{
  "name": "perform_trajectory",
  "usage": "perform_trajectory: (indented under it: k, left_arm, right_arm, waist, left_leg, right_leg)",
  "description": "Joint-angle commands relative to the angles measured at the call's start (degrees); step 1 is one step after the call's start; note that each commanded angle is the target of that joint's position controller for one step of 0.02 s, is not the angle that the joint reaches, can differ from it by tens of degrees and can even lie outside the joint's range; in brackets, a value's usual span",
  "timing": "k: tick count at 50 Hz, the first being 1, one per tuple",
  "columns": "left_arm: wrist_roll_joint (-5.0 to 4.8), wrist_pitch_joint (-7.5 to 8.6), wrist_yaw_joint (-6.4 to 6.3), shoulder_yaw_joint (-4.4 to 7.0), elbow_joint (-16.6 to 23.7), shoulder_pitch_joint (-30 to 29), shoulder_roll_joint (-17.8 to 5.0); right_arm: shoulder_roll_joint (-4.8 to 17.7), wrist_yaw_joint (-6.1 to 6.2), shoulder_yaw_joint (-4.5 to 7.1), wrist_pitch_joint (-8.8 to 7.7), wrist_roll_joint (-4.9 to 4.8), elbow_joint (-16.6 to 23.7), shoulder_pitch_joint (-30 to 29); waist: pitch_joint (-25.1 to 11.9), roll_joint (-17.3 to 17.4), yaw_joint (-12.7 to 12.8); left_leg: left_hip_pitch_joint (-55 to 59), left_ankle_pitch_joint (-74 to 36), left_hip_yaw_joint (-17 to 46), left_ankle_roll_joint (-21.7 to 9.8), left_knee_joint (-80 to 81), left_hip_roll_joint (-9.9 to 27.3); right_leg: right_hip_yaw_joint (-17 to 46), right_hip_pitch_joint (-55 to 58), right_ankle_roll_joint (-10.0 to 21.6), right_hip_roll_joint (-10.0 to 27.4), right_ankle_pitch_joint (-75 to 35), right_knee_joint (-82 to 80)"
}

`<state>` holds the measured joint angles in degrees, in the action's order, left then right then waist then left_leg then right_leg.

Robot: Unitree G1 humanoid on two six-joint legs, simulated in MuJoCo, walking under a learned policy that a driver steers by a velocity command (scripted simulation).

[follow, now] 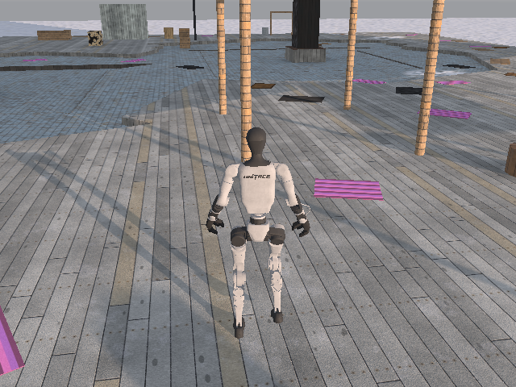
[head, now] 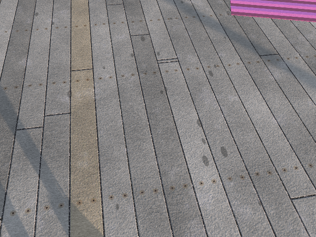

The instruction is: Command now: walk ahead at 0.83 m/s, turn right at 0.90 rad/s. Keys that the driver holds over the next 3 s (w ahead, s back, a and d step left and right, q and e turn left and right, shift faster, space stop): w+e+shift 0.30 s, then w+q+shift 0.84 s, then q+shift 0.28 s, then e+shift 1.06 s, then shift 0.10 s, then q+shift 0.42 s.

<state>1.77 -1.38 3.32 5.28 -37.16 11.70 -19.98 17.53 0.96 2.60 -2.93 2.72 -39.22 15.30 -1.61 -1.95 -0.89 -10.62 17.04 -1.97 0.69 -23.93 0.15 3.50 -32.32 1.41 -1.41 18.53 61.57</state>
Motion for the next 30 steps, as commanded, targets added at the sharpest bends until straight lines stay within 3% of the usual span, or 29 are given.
perform_trajectory:
  k: [1,4,6,10,11,12,13,14,15,16,17,18,19,20,21,22,23,25,27,28,29,30]
  left_arm:
    - [0.57,0.30,2.39,0.18,5.76,-5.40,-3.82]
    - [0.48,-0.05,2.90,-0.68,7.26,-10.68,-2.66]
    - [0.52,-0.02,3.32,-1.21,8.36,-14.42,-2.30]
    - [0.33,0.41,4.23,-3.04,10.75,-22.28,-0.55]
    - [0.26,0.54,4.03,-3.45,10.49,-21.49,0.06]
    - [0.20,0.53,3.33,-3.38,9.63,-19.48,-0.06]
    - [0.07,0.69,2.46,-2.85,8.33,-14.86,-1.26]
    - [-0.17,1.02,1.73,-1.89,6.07,-5.45,-3.12]
    - [-0.28,1.55,0.71,-0.22,2.06,8.38,-5.92]
    - [-0.49,1.18,-0.39,1.95,-1.20,13.29,-10.22]
    - [0.96,0.72,-0.95,2.77,1.12,7.54,-16.98]
    - [0.26,0.27,-1.71,2.83,1.75,12.58,-14.75]
    - [0.90,0.92,-2.56,2.51,-1.04,11.08,-13.57]
    - [0.99,2.28,-3.06,1.46,-2.52,9.92,-10.22]
    - [1.30,3.30,-3.33,0.57,-2.61,6.17,-7.62]
    - [1.10,4.39,-3.29,-0.33,-2.66,4.53,-5.58]
    - [0.67,5.57,-2.90,-1.15,-3.65,4.77,-3.16]
    - [-0.16,7.18,-2.45,-1.37,-5.58,6.09,-2.49]
    - [-0.47,8.16,-1.83,-1.74,-7.03,8.35,-1.60]
    - [-0.52,8.28,-1.76,-2.08,-7.44,7.72,-0.78]
    - [-0.82,8.88,-1.68,-2.39,-7.25,8.33,-0.98]
    - [-0.98,9.22,-1.93,-2.87,-7.97,9.09,0.11]
  right_arm:
    - [8.02,-0.01,1.88,-1.83,-0.49,1.87,2.87]
    - [7.21,-0.66,1.74,-2.85,-0.46,-0.96,7.70]
    - [6.42,-0.73,1.54,-3.29,-0.30,-2.39,8.83]
    - [7.20,-0.26,1.65,-3.24,0.15,-5.58,11.68]
    - [8.15,-0.14,1.71,-3.04,0.10,-5.90,10.89]
    - [9.17,0.01,1.82,-2.77,-0.18,-6.47,11.39]
    - [11.09,0.16,2.14,-2.13,-0.28,-6.94,12.20]
    - [13.60,0.22,2.77,-1.22,-0.33,-6.72,11.63]
    - [14.81,-0.04,3.04,-0.78,-0.80,-5.57,9.10]
    - [11.31,-0.41,2.22,-1.43,-0.66,-4.41,8.97]
    - [3.94,-1.92,-0.12,-2.42,-1.53,1.43,12.48]
    - [8.85,-1.66,0.72,-3.26,-1.56,2.43,2.61]
    - [8.06,-1.28,0.70,-3.24,-3.24,2.56,1.31]
    - [6.22,-0.98,-0.15,-2.98,-2.65,1.51,2.15]
    - [4.92,-1.40,-0.56,-2.18,-1.78,-0.50,4.05]
    - [4.20,-1.95,-0.80,-0.82,-1.36,-2.02,7.73]
    - [3.91,-2.33,-0.62,0.40,-1.25,-3.36,8.19]
    - [2.52,-3.11,-0.56,1.71,-1.91,-3.86,5.30]
    - [1.80,-3.42,-0.75,1.59,-2.55,-2.03,-2.04]
    - [1.91,-3.53,-0.62,1.59,-3.00,-2.54,-3.51]
    - [0.35,-3.94,-1.25,1.06,-2.97,-1.17,-5.18]
    - [0.60,-4.34,-1.46,0.64,-2.94,-0.73,-7.93]
  waist:
    - [3.98,9.48,-2.15]
    - [6.98,7.20,-3.37]
    - [9.11,7.43,-3.54]
    - [12.85,7.01,-4.56]
    - [11.91,6.80,-3.10]
    - [9.43,7.78,-1.69]
    - [5.38,8.92,1.35]
    - [-0.53,10.33,6.55]
    - [-7.38,10.01,13.26]
    - [-11.86,1.35,13.87]
    - [-16.82,-12.04,5.26]
    - [-20.59,0.44,11.35]
    - [-10.84,1.01,8.61]
    - [-3.87,5.77,5.32]
    - [-1.23,7.28,2.49]
    - [0.26,4.22,-0.10]
    - [2.12,3.70,-1.09]
    - [6.63,2.20,-1.03]
    - [10.64,0.53,0.81]
    - [10.38,0.96,1.11]
    - [10.12,-1.70,1.01]
    - [10.70,-0.67,1.62]
  left_leg:
    - [11.92,11.65,14.01,-5.88,16.22,15.70]
    - [13.90,2.95,6.54,-5.74,16.76,15.90]
    - [14.00,-2.16,1.04,-5.25,17.55,15.58]
    - [13.78,-16.72,-8.96,-4.10,18.94,14.93]
    - [13.38,-30.80,-12.28,-3.33,16.04,14.20]
    - [13.82,-52.08,-13.84,-3.23,11.27,14.24]
    - [15.97,-70.41,-14.25,-3.23,3.14,15.00]
    - [15.13,-78.90,-13.89,-3.55,-9.22,16.69]
    - [6.68,-76.01,-13.37,-3.48,-25.52,17.07]
    - [-10.78,-40.14,-12.71,-2.30,-44.47,11.65]
    - [-34.55,11.69,-6.89,0.37,-66.15,2.69]
    - [-35.54,3.87,4.24,-0.98,-68.74,2.78]
    - [-37.64,0.14,3.62,-1.52,-67.07,4.99]
    - [-35.00,-1.07,3.82,-2.05,-61.56,7.77]
    - [-30.41,-1.54,4.55,-2.42,-57.78,9.10]
    - [-24.62,-2.25,5.61,-2.31,-55.67,9.58]
    - [-22.70,-1.91,7.14,-2.42,-53.24,9.79]
    - [-26.31,-4.90,7.76,-2.51,-48.02,8.79]
    - [-29.95,-11.31,5.81,-3.40,-39.96,6.76]
    - [-30.97,-14.55,3.47,-4.13,-37.57,4.46]
    - [-29.03,-18.78,1.92,-4.67,-31.87,4.66]
    - [-28.38,-21.56,-1.19,-5.20,-28.17,3.76]
  right_leg:
    - [0.04,-20.40,-0.71,4.95,-5.37,8.51]
    - [-0.23,-23.90,-0.44,5.70,-8.80,8.18]
    - [-1.84,-23.75,-0.06,6.10,-10.72,4.00]
    - [-10.21,-16.25,3.53,5.50,-9.34,-9.59]
    - [-12.61,-10.28,5.46,3.77,-7.38,-14.05]
    - [-15.50,-3.53,7.06,0.32,-5.06,-15.13]
    - [-17.24,2.36,8.61,-3.26,-1.64,-15.07]
    - [-16.77,12.49,10.33,-5.82,1.61,-15.43]
    - [-13.96,30.51,12.45,-7.46,0.21,-18.72]
    - [-0.92,48.98,12.66,-2.36,3.63,-25.08]
    - [35.20,61.85,19.44,18.25,17.08,-36.49]
    - [40.79,59.17,17.65,18.02,15.97,-43.16]
    - [33.05,51.16,15.75,18.89,6.68,-44.55]
    - [25.63,41.26,14.23,17.17,-2.85,-43.68]
    - [19.36,32.60,12.53,14.57,-1.57,-45.29]
    - [16.35,24.72,12.33,14.15,-4.46,-47.28]
    - [12.64,21.40,11.14,12.75,-7.13,-48.46]
    - [5.86,19.17,7.89,10.83,-8.72,-53.06]
    - [-1.96,20.02,4.30,7.89,-23.22,-55.45]
    - [-6.97,22.51,2.27,4.51,-28.59,-55.76]
    - [-8.89,21.58,1.63,5.56,-36.05,-55.90]
    - [-11.02,23.02,0.72,5.47,-44.08,-56.59]
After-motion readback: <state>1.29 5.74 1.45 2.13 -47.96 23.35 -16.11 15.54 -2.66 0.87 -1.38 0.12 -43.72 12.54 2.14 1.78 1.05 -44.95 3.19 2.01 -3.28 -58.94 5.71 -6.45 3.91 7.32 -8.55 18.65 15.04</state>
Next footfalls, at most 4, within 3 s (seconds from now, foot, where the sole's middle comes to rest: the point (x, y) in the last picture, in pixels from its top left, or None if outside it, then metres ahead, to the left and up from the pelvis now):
0.30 right None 0.35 -0.19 -0.78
0.78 left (207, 171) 0.81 -0.23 -0.78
1.18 right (237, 112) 1.19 -0.45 -0.78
1.56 left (180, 92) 1.35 -0.14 -0.78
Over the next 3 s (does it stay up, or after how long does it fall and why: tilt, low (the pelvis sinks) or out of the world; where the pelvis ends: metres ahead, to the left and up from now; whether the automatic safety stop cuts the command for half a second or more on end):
stays up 1.38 -0.31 0.00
